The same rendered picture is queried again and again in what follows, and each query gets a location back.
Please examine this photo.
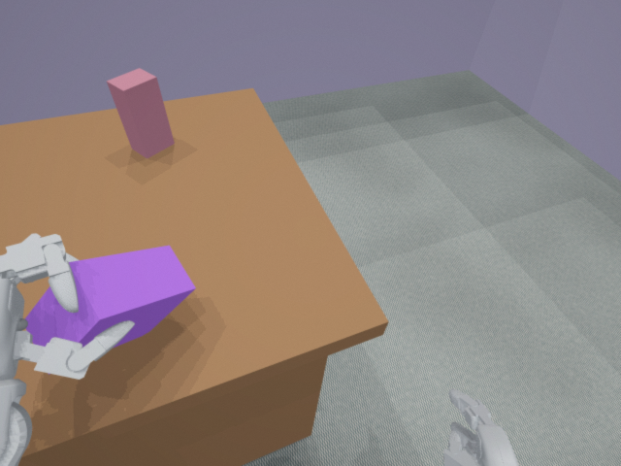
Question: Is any sponge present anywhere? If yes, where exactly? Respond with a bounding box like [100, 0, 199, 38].
[25, 246, 196, 374]

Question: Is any left robot hand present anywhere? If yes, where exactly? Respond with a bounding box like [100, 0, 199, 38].
[0, 233, 135, 381]

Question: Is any left robot forearm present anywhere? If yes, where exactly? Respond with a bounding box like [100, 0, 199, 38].
[0, 379, 32, 466]

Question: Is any table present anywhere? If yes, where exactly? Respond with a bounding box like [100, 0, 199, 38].
[0, 88, 389, 466]

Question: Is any right robot hand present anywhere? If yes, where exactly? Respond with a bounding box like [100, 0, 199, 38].
[443, 389, 519, 466]

